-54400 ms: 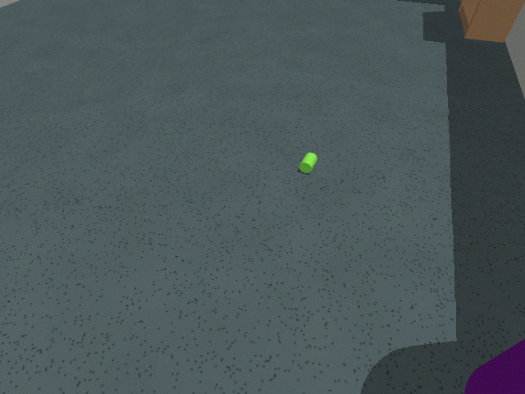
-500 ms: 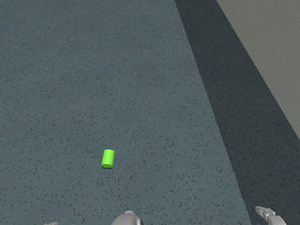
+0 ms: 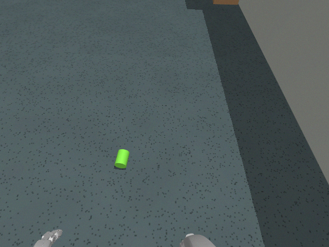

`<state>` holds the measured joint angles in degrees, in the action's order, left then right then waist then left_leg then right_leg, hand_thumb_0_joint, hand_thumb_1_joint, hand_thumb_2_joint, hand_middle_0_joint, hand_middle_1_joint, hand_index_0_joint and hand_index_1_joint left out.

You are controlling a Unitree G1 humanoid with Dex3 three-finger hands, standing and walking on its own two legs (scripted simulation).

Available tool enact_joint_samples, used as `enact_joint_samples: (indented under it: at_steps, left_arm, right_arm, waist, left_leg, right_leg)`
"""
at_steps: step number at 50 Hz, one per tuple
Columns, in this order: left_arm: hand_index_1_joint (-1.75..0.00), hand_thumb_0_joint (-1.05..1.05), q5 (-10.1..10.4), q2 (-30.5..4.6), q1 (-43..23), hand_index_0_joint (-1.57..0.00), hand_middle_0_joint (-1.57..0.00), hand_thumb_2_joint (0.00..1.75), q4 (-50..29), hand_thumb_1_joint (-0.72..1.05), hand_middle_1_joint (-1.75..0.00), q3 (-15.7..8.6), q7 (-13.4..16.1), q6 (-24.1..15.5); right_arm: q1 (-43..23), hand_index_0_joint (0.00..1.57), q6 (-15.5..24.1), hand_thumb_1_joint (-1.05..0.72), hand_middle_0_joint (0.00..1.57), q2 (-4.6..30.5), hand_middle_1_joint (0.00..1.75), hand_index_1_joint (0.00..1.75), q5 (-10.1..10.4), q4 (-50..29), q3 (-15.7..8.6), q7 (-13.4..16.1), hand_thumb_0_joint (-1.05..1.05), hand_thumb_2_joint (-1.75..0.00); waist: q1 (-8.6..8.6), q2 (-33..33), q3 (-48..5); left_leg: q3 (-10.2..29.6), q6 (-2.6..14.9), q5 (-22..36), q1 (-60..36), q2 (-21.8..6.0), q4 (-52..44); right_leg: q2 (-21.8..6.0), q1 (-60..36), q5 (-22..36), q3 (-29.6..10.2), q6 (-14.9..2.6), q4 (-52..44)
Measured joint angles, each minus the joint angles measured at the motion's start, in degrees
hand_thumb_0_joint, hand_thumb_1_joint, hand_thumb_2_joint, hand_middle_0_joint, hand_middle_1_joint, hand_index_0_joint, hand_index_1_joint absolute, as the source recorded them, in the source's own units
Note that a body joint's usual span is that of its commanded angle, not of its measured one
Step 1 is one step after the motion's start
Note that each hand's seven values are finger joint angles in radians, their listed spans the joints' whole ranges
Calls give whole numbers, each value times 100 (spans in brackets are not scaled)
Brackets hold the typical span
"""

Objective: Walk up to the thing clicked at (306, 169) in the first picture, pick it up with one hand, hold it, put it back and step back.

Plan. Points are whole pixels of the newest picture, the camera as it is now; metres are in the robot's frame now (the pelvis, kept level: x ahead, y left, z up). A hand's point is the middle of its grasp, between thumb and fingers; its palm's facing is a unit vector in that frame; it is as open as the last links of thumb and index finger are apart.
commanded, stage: step back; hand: left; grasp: from above
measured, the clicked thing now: (122, 158) +0.69 +0.26 -0.73
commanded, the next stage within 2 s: none
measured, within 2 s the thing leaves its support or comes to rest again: neither
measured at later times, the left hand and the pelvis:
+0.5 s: hand out of the picture -0.07 +0.23 -0.12, palm faces -0.03 -0.89 -0.45, open 7.4 cm; pelvis -0.16 -0.04 +0.00, yaw -2 degrees
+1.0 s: hand out of the picture -0.27 +0.21 -0.16, palm faces -0.04 -0.91 -0.41, open 7.4 cm; pelvis -0.35 -0.05 -0.02, yaw -3 degrees
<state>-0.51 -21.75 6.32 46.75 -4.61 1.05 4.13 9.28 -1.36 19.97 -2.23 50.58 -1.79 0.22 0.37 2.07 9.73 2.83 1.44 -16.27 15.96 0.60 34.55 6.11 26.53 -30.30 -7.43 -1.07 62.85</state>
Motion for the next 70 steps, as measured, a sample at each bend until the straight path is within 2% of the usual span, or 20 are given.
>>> enact_joint_samples:
  at_steps: [4,9,12,15,18,23,29,31,33,37,41,44,48,50,51,54,58,65,68,70]
  left_arm:
    - [-30,1,0,-69,232,-20,-20,90,39,90,-30,-56,-39,-62]
    - [-30,1,-37,-128,427,-20,-20,90,143,90,-30,-72,-49,-81]
    - [-30,1,-51,-122,510,-20,-20,90,233,90,-30,-61,-87,-133]
    - [-30,1,-133,122,497,-20,-20,90,391,91,-30,-29,-127,-193]
    - [-30,1,-185,168,704,-20,-20,90,331,90,-30,28,-177,-176]
    - [-30,1,-211,223,652,-20,-20,90,256,90,-30,-13,-109,-147]
    - [-30,1,-202,101,160,-20,-20,90,-194,90,-30,-15,14,-214]
    - [-30,1,-158,33,-18,-20,-20,90,-300,90,-30,14,14,-191]
    - [-30,1,-111,-87,-192,-20,-20,90,-293,90,-30,8,11,-125]
    - [-30,1,-50,5,-145,-20,-20,90,-68,90,-30,37,2,13]
    - [-30,1,5,-12,60,-20,-20,90,31,90,-30,27,-56,-11]
    - [-30,1,-10,-41,200,-20,-20,90,113,90,-30,21,-70,-68]
    - [-30,1,-40,-57,385,-20,-20,90,279,90,-30,51,-55,-203]
    - [-30,1,-101,145,348,-20,-20,90,497,90,-30,74,-41,-254]
    - [-30,1,-136,208,410,-20,-20,90,535,90,-30,101,-69,-269]
    - [-30,1,-199,185,718,-20,-20,90,548,90,-30,117,-89,-287]
    - [-30,1,-204,189,828,-20,-21,90,645,90,-30,73,-40,-289]
    - [-30,1,-269,20,634,-20,-21,90,439,90,-30,-29,-92,-442]
    - [-30,1,-225,-146,580,-20,-20,90,466,90,-30,-45,-100,-395]
    - [-30,1,-170,-129,705,-20,-20,90,611,90,-30,-26,-104,-355]
  right_arm:
    - [-163,21,24,-90,21,-6,30,31,23,-130,-14,30,1,-89]
    - [-439,20,44,-90,21,68,30,31,47,-406,-48,53,0,-89]
    - [-565,20,-16,-90,21,162,30,31,39,-518,-64,27,0,-89]
    - [-603,20,-143,-90,21,370,30,31,109,-433,-150,34,0,-89]
    - [-372,20,-269,-90,20,316,30,30,157,-231,-184,78,0,-89]
    - [94,20,-175,-90,20,392,30,30,199,-100,-153,99,1,-89]
    - [335,20,-148,-90,20,339,30,30,142,28,-111,132,1,-89]
    - [351,20,-111,-90,20,285,30,30,116,45,-101,102,1,-89]
    - [237,20,-94,-90,20,94,30,30,70,111,-99,84,1,-89]
    - [198,20,-76,-90,21,37,30,30,-6,41,-16,-11,1,-89]
    - [81,21,-91,-90,21,32,30,31,-33,-42,8,19,1,-89]
    - [-136,21,-104,-90,21,97,30,31,-30,-194,-28,19,1,-89]
    - [-502,20,-145,-90,21,253,30,31,11,-435,-59,-7,1,-89]
    - [-675,20,-203,-90,21,431,30,31,65,-404,-117,-1,0,-89]
    - [-657,20,-237,-90,21,453,30,30,86,-367,-138,22,0,-89]
    - [-445,20,-347,-90,20,309,30,30,115,-198,-140,56,0,-89]
    - [-134,20,-277,-90,20,342,30,30,153,-66,-113,39,0,-89]
    - [437,20,-185,-90,20,342,30,30,32,418,-144,-69,1,-89]
    - [457,20,-56,-90,20,133,30,30,-28,621,-177,-110,1,-89]
    - [540,20,33,-90,20,71,30,30,-44,615,-148,-142,1,-89]
  waist:
    - [-119,34,-63]
    - [-198,-8,81]
    - [-223,-84,117]
    - [-92,-634,194]
    - [-275,-420,-60]
    - [-181,-358,-261]
    - [-42,-379,-22]
    - [-6,-310,58]
    - [-77,99,248]
    - [55,-41,113]
    - [-32,-43,-132]
    - [-120,-50,-145]
    - [-255,-139,-50]
    - [-166,-655,137]
    - [-117,-778,116]
    - [-395,-457,-173]
    - [-300,-446,-365]
    - [-203,-547,-526]
    - [-274,-104,-432]
    - [-206,-78,-615]
  left_leg:
    - [-129,-35,333,154,-121,-258]
    - [-303,-61,543,498,-257,-106]
    - [-397,-174,601,794,-337,163]
    - [5,-182,398,1054,-487,516]
    - [306,-199,-882,1384,175,1861]
    - [597,-212,-935,1263,651,3068]
    - [188,-254,-1180,292,241,1408]
    - [-18,-187,-737,-88,130,473]
    - [-223,-111,-372,-200,338,225]
    - [-87,-41,-173,19,65,282]
    - [-115,-82,223,208,-139,-43]
    - [-187,-88,431,439,-231,-80]
    - [-368,-207,562,877,-383,227]
    - [-81,-143,561,1036,-633,496]
    - [131,-94,147,1125,-550,656]
    - [430,-157,-1011,1390,148,1985]
    - [689,-196,-768,1330,525,3013]
    - [132,-234,-1244,28,5,790]
    - [-149,-196,-270,-480,208,-193]
    - [-170,-114,-265,-488,169,-211]
  right_leg:
    - [55,-110,171,-159,124,567]
    - [-277,-705,107,44,294,-597]
    - [-516,-1195,437,304,233,-1952]
    - [-293,-1385,770,667,64,-2428]
    - [-547,-1122,881,481,-31,-2334]
    - [-793,-918,1390,524,15,-2805]
    - [-840,-485,1634,885,25,-2613]
    - [-895,-277,1628,988,57,-2354]
    - [-1094,-140,1659,791,66,-2118]
    - [-385,151,68,342,36,-634]
    - [-43,94,131,34,41,525]
    - [-206,-416,110,145,172,-67]
    - [-543,-1311,470,464,191,-2202]
    - [-259,-1496,672,732,50,-2558]
    - [-222,-1465,743,827,10,-2537]
    - [-504,-1168,882,538,-71,-2408]
    - [-700,-1044,1229,589,-25,-2724]
    - [-841,-768,1271,1057,-47,-2540]
    - [-1098,-691,1086,842,0,-2194]
    - [-944,-577,533,742,23,-1899]
